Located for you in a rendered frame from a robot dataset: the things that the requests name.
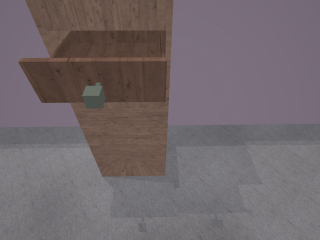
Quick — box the handle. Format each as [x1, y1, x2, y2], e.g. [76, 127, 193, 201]
[82, 82, 106, 109]

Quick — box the cabinet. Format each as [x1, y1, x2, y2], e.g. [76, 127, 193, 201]
[25, 0, 174, 177]

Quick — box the drawer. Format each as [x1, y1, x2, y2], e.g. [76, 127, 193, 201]
[18, 30, 167, 103]

